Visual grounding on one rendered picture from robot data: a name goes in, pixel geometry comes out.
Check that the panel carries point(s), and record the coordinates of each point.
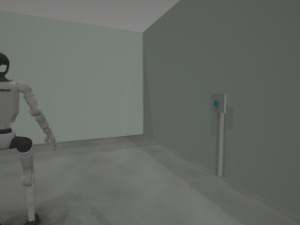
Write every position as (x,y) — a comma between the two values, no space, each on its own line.
(220,110)

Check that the robot right forearm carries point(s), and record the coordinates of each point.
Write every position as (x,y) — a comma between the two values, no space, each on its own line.
(41,119)

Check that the humanoid robot head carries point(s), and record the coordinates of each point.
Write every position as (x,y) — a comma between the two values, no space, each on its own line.
(4,61)

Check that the robot right upper arm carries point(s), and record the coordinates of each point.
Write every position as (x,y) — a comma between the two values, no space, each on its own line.
(29,97)

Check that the robot right hand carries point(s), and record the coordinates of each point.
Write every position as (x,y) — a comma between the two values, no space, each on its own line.
(52,139)

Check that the right robot shin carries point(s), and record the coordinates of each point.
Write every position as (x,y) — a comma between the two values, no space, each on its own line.
(30,195)

